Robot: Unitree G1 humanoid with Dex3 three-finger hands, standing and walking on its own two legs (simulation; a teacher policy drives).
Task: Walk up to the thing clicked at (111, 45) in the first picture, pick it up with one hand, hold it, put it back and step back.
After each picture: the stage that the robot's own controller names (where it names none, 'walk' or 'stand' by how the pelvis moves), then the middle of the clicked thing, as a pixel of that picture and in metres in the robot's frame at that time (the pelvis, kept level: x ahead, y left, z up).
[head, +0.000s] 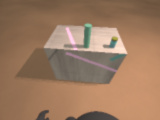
stand; (113, 42) +0.83 -0.24 -0.02
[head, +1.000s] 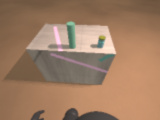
walk; (101, 42) +0.77 -0.07 +0.01
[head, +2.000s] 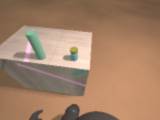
walk; (74, 54) +0.54 +0.19 +0.00
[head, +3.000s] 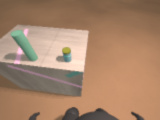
stand; (67, 55) +0.51 +0.20 +0.01
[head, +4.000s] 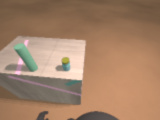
stand; (66, 64) +0.47 +0.21 -0.03
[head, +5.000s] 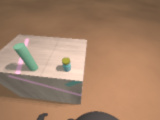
stand; (66, 64) +0.47 +0.20 -0.03
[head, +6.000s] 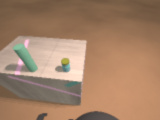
stand; (66, 65) +0.46 +0.21 -0.03
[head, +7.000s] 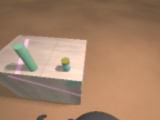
stand; (66, 65) +0.47 +0.21 -0.03
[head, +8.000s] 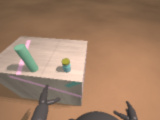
rise first; (66, 65) +0.46 +0.22 -0.02
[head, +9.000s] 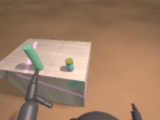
go down; (69, 65) +0.48 +0.21 -0.02
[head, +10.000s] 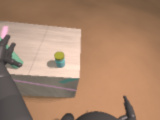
go down; (60, 60) +0.45 +0.19 +0.00
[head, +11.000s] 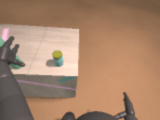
approach; (58, 59) +0.47 +0.20 +0.01
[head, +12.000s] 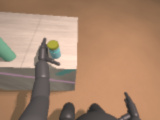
close in; (54, 50) +0.48 +0.21 +0.05
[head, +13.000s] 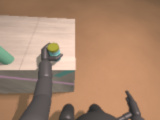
lift; (54, 52) +0.47 +0.20 +0.05
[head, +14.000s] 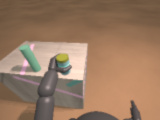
lift; (64, 64) +0.33 +0.17 +0.18
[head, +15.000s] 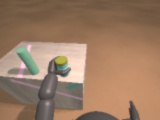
hold; (63, 66) +0.32 +0.17 +0.16
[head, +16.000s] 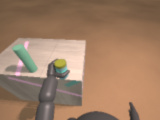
hold; (61, 69) +0.32 +0.18 +0.12
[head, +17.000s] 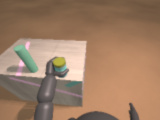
hold; (60, 68) +0.32 +0.19 +0.14
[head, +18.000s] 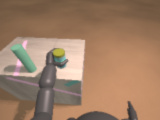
crouch; (60, 58) +0.38 +0.19 +0.15
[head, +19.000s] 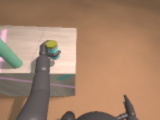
lower; (53, 50) +0.48 +0.22 +0.09
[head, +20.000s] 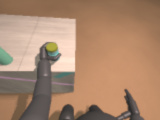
lower; (53, 52) +0.47 +0.21 +0.05
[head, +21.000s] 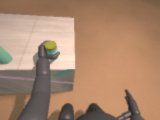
lower; (52, 51) +0.48 +0.21 +0.05
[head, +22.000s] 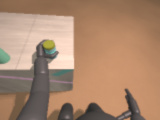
lower; (50, 50) +0.48 +0.21 +0.06
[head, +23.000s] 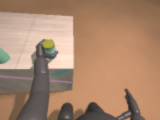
lower; (50, 50) +0.49 +0.21 +0.06
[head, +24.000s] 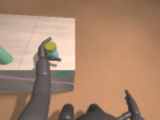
open; (52, 51) +0.48 +0.21 +0.05
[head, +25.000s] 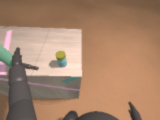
sink last; (61, 59) +0.45 +0.20 +0.03
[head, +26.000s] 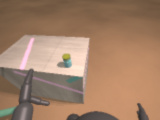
stand; (67, 60) +0.49 +0.22 +0.01
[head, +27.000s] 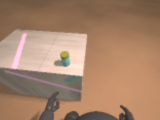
stand; (65, 59) +0.48 +0.21 +0.02
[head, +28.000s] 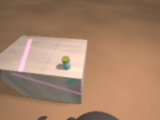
stand; (66, 63) +0.49 +0.22 -0.02
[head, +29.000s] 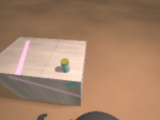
stand; (65, 65) +0.46 +0.22 -0.03
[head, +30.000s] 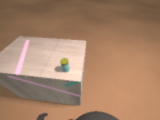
stand; (65, 65) +0.46 +0.22 -0.03
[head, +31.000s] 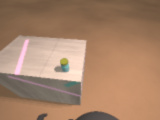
stand; (65, 65) +0.46 +0.22 -0.03
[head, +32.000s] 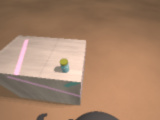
stand; (64, 65) +0.45 +0.22 -0.03
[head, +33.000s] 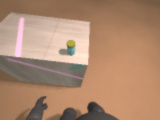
walk; (71, 48) +0.55 +0.16 -0.01
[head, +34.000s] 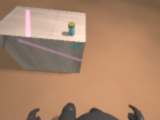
walk; (71, 29) +0.80 +0.24 +0.00
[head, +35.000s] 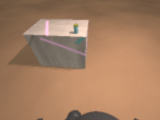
stand; (76, 28) +1.10 +0.27 +0.00
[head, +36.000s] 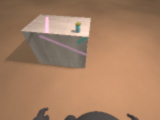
stand; (78, 27) +1.07 +0.19 -0.02
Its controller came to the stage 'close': yes
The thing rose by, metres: 0.22
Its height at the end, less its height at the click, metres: +0.00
